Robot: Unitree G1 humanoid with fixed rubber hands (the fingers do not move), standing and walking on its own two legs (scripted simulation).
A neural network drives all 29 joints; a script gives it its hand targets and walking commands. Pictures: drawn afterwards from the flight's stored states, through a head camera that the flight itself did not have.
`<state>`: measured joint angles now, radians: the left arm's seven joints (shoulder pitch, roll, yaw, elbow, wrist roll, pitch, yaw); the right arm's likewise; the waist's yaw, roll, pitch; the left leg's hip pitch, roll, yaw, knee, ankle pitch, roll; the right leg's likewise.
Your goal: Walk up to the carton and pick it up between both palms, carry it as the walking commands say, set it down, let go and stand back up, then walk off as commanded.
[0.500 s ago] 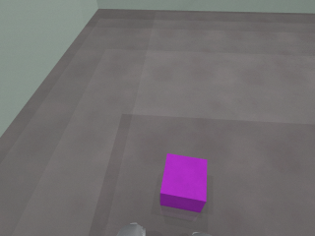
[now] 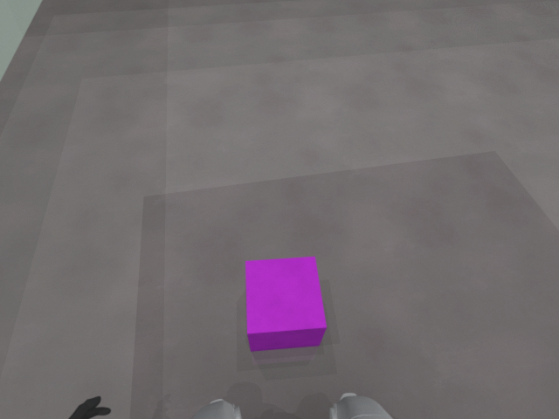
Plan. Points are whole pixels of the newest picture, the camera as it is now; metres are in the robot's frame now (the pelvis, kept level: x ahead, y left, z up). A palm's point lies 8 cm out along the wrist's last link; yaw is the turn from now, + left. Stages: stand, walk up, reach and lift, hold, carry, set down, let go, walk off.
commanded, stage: walk up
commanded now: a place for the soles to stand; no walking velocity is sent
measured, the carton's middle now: (282, 304) +0.51 -0.01 -0.63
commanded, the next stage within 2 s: none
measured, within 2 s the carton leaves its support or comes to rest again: neither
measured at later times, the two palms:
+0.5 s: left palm out of the picture +0.15 +0.28 -0.09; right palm out of the picture +0.12 -0.36 -0.08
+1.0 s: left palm out of the picture +0.15 +0.27 -0.08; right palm (543, 413) +0.14 -0.35 -0.08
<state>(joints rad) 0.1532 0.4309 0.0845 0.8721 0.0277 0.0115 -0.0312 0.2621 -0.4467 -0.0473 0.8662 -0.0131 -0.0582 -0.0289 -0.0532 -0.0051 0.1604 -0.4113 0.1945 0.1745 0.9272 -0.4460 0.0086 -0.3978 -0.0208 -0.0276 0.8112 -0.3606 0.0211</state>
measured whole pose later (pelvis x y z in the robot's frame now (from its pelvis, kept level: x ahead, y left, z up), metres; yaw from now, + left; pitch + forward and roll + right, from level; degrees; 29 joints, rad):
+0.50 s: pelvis +0.04 -0.03 +0.01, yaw +1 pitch -1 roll +1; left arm 0.09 0.39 0.04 0.99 0.01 -0.02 -0.01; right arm 0.16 -0.42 -0.02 1.02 0.00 -0.07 -0.03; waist -0.01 -0.03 0.05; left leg -0.31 0.08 0.08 0.75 -0.41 -0.04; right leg -0.35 -0.03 -0.01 0.79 -0.41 -0.01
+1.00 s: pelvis +0.05 -0.04 +0.02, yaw +2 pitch -2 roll +1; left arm 0.06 0.38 0.05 1.03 0.01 0.01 -0.02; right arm 0.12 -0.38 -0.01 1.08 -0.01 -0.06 -0.03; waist 0.00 -0.02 0.06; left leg -0.25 0.08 0.05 0.66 -0.37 -0.05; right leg -0.28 -0.03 -0.04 0.70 -0.38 -0.01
